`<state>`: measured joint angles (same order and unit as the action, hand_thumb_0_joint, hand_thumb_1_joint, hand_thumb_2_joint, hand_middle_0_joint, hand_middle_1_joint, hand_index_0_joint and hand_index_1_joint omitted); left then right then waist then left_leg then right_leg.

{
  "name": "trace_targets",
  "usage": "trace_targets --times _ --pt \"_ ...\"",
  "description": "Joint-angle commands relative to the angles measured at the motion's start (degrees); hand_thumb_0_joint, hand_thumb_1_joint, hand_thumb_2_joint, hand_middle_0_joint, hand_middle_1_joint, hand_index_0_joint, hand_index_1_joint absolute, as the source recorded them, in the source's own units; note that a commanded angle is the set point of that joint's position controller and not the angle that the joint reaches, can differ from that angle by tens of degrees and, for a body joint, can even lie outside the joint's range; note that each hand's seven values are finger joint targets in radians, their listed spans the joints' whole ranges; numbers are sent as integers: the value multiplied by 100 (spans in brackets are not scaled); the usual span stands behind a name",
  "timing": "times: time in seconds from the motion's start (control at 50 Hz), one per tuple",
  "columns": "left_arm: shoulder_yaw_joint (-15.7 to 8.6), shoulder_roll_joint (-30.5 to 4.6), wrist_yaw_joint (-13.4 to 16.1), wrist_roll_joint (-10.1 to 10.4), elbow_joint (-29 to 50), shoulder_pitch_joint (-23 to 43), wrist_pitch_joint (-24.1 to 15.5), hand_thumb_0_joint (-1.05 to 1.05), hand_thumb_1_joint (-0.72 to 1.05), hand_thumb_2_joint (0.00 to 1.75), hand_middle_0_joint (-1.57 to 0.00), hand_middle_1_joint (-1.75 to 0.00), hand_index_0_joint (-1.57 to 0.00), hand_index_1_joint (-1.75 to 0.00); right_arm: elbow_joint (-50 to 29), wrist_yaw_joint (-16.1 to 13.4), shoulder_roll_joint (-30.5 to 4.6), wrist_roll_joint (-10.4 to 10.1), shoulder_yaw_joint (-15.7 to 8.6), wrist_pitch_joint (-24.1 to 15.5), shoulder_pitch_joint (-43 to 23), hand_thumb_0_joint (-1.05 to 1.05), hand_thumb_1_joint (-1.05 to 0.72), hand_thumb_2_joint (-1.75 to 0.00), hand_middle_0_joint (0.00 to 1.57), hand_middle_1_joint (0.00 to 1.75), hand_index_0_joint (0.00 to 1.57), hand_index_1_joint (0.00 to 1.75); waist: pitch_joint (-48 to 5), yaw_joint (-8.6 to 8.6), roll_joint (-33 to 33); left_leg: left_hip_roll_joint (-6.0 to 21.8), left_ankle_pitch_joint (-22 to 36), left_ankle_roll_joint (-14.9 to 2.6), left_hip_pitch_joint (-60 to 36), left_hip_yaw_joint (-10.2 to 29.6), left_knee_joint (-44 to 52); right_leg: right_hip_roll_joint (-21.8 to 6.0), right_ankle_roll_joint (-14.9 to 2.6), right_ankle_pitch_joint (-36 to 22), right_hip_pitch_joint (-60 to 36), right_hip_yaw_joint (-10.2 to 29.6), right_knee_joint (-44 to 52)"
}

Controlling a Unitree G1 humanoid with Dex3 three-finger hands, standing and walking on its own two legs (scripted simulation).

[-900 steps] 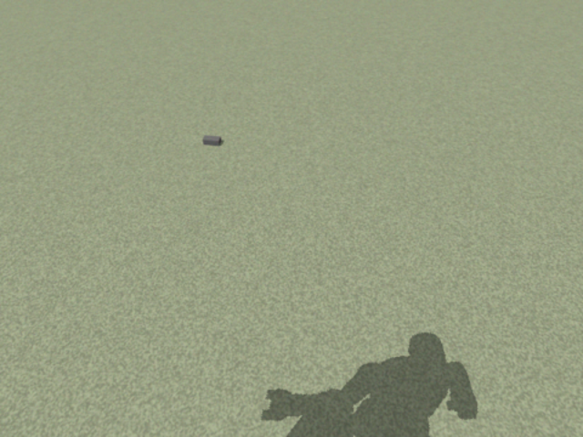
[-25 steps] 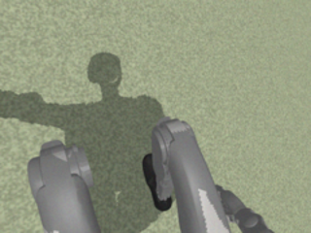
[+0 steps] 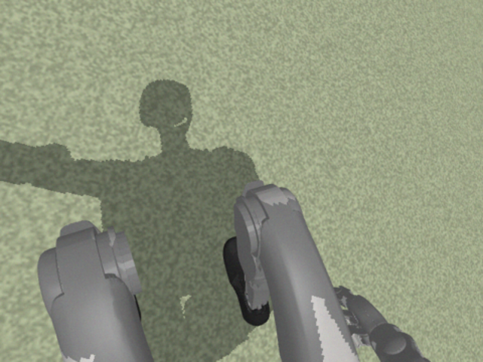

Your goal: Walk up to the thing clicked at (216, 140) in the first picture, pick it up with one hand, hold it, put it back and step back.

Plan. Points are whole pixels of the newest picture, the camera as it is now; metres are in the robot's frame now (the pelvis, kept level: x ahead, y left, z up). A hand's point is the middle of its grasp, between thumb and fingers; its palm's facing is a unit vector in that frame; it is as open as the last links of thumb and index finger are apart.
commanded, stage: rest palm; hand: left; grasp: from above
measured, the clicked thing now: out of the picture +0.43 +0.43 -0.29
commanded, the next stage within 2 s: none
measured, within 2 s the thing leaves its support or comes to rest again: neither
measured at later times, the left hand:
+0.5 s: hand out of the picture +0.41 +0.41 -0.22, palm faces -0.39 -0.15 -0.91, open 14.0 cm
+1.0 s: hand out of the picture +0.41 +0.40 -0.24, palm faces -0.46 -0.18 -0.87, open 14.3 cm
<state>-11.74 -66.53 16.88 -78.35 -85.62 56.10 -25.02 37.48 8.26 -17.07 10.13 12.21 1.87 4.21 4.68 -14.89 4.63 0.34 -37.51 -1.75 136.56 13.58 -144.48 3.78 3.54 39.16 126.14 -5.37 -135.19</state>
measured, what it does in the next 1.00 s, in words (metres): stands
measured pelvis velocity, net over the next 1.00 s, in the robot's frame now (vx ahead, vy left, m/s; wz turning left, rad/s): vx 0.01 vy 0.00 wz -0.04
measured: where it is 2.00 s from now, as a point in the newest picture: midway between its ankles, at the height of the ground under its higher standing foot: (193, 318)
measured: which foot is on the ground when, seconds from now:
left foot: down 0.00-1.00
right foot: down 0.00-1.00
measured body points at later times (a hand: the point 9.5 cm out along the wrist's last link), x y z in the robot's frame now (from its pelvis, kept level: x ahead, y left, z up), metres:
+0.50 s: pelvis +0.00 +0.00 -0.01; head +0.24 +0.16 +0.33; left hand +0.43 +0.41 -0.17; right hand +0.11 -0.27 -0.06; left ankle +0.07 +0.12 -0.27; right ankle +0.12 -0.14 -0.27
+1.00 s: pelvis +0.01 +0.00 -0.01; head +0.26 +0.16 +0.32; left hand +0.43 +0.41 -0.19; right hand +0.11 -0.25 -0.07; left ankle +0.07 +0.12 -0.27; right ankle +0.12 -0.14 -0.27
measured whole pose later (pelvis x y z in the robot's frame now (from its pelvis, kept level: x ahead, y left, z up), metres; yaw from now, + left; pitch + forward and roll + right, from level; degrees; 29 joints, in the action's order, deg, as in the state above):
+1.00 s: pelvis +0.01 +0.00 -0.01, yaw -2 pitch +23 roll -17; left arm -11.7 -70.9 27.2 -78.1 -93.8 54.2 -26.7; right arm 36.2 9.0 -17.7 14.8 19.7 -3.4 0.8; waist 10.4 -17.3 10.9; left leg 1.4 -41.1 -0.9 134.2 17.1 -149.4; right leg 4.9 4.0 39.6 124.4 -7.8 -137.9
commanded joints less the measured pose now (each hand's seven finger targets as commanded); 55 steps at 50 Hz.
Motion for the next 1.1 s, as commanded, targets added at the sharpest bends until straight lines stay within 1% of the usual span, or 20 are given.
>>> trace_targets --times 0.0,0.02,0.04,0.08,0.1,0.2,0.24,0.32,0.38,0.44,0.5,0.62,0.76,0.82,0.88,0.92,0.94,0.98,1.04,1.08 --pt "-145 -1713 64 347 839 1438 -183 0 -27 74 -23 -85 -28 -80 2 -112 -1780 76 -510 -36 912 0 -89 -89 20 30 20 30 -3470 -230 -2340 136 753 19 -3338 -415 1506 79 -406 -1044 -1155 -750 1118" --pt "-177 -1762 63 311 763 1416 -253 0 -27 76 -24 -84 -27 -81 33 -106 -1793 95 -477 -32 962 0 -89 -89 20 30 20 30 -3449 -287 -2285 137 812 29 -3389 -378 1497 81 -406 -1071 -1176 -773 1075" --pt "-200 -1824 56 333 855 1468 -319 0 -28 78 -23 -86 -26 -83 75 -115 -1793 101 -463 -30 953 0 -89 -89 20 30 20 30 -3502 -212 -2356 135 913 42 -3516 -381 1483 69 -409 -1106 -1195 -738 1075" --pt "-148 -1725 105 303 534 1327 -457 0 -33 82 -22 -85 -23 -83 76 -105 -1822 157 -400 -4 901 0 -89 -89 20 30 20 30 -3336 -304 -2410 158 1033 75 -3631 -310 1499 88 -438 -1115 -1082 -820 1013" --pt "-117 -1692 152 294 371 1259 -535 0 -34 84 -22 -84 -22 -84 74 -110 -1816 169 -363 11 831 0 -89 -89 20 30 20 30 -3289 -280 -2441 176 983 80 -3640 -292 1504 96 -448 -1065 -1039 -839 999" --pt "-303 -2234 581 -45 413 1264 -760 0 -42 90 -15 -90 -16 -90 4 -129 -1843 260 -198 93 653 0 -89 -90 20 30 20 30 -3344 -177 -2973 201 1146 133 -3815 -396 1487 121 -472 -1168 -1174 -820 885" --pt "-461 -2407 848 -161 593 1338 -820 0 -45 91 -16 -89 -14 -90 5 -135 -1900 299 -175 117 587 0 -89 -90 20 30 20 30 -3633 -138 -3080 233 1424 155 -4046 -372 1449 147 -463 -1349 -1213 -887 791" --pt "-517 -2355 1345 -316 235 1069 -761 0 -52 97 -9 -94 -8 -95 -5 -140 -1937 392 -161 19 522 0 -89 -89 20 30 20 30 -3471 -265 -2965 258 1539 135 -4004 -374 1331 174 -419 -1489 -1230 -918 753" --pt "-440 -2251 1631 -425 -24 1035 -542 0 -54 98 -5 -97 -5 -97 36 -145 -1934 447 -184 -109 485 0 -89 -89 20 30 20 30 -3329 -286 -2941 274 1468 154 -3843 -390 1295 187 -428 -1467 -1090 -923 703" --pt "-255 -2031 1791 -349 -314 1050 -268 0 -55 99 -5 -98 -5 -98 66 -137 -1956 471 -203 -249 422 0 -89 -89 20 30 20 30 -3017 -353 -2846 275 1067 172 -3490 -399 1338 212 -440 -1211 -922 -964 743" --pt "-27 -1970 1777 -287 -367 1186 -10 0 -53 96 -5 -100 -6 -99 101 -148 -1940 446 -203 -393 376 0 -89 -89 20 30 20 30 -2922 -326 -2770 266 669 169 -3202 -438 1291 221 -461 -989 -836 -919 757" --pt "127 -1877 1533 34 -487 1287 207 0 -51 95 -4 -102 -6 -100 39 -144 -2041 399 -155 -605 460 0 -89 -89 20 30 20 30 -2859 -427 -2438 266 555 123 -3044 -261 1274 200 -424 -997 -925 -969 698" --pt "67 -2043 1203 195 -436 1060 122 0 -53 97 -5 -101 -5 -100 -139 -112 -2026 368 4 -673 335 0 -89 -90 20 30 20 30 -2960 -349 -2576 282 903 158 -3246 -187 1277 205 -418 -1202 -1199 -969 635" --pt "43 -2101 1131 227 -263 977 3 0 -53 97 -5 -100 -5 -100 -164 -75 -2040 415 55 -644 386 0 -89 -90 20 30 20 30 -3072 -354 -2741 317 1316 163 -3568 -144 1226 190 -414 -1426 -1267 -986 570" --pt "-136 -2256 1218 249 -130 936 -161 0 -56 99 -5 -98 -4 -99 -53 -79 -2110 454 81 -535 431 0 -89 -90 20 30 20 30 -3071 -343 -2866 328 1492 197 -3631 -107 1313 215 -410 -1510 -1330 -1069 591" --pt "-197 -2308 1272 149 -142 860 -217 0 -56 99 -5 -98 -4 -99 -119 -48 -2080 520 103 -506 436 0 -89 -90 20 30 20 30 -3071 -340 -2982 354 1598 210 -3784 -97 1303 212 -423 -1544 -1307 -1080 534" --pt "-117 -2263 1262 109 -141 796 -224 0 -56 98 -5 -99 -4 -100 -171 -37 -2052 514 121 -511 356 0 -89 -90 20 30 20 30 -3051 -330 -2986 364 1579 185 -3794 -163 1221 218 -425 -1512 -1269 -1049 550" --pt "-240 -2363 1378 117 -97 826 -271 0 -58 101 -6 -96 -3 -99 -123 -46 -2085 535 134 -467 360 0 -89 -90 20 30 20 30 -3000 -361 -2906 352 1465 174 -3533 -205 1215 242 -410 -1529 -1449 -1063 637" --pt "-260 -2292 1515 99 -176 790 -272 0 -58 101 -5 -96 -3 -99 -65 -39 -2100 586 129 -476 327 0 -89 -90 20 30 20 30 -2923 -373 -2820 367 1334 164 -3476 -201 1215 240 -413 -1441 -1368 -1094 648" --pt "-161 -2219 1562 88 -212 792 -261 0 -57 100 -5 -97 -3 -99 -105 -27 -2108 609 128 -517 295 0 -89 -90 20 30 20 30 -2887 -424 -2734 376 1140 159 -3409 -193 1192 240 -415 -1321 -1326 -1094 645"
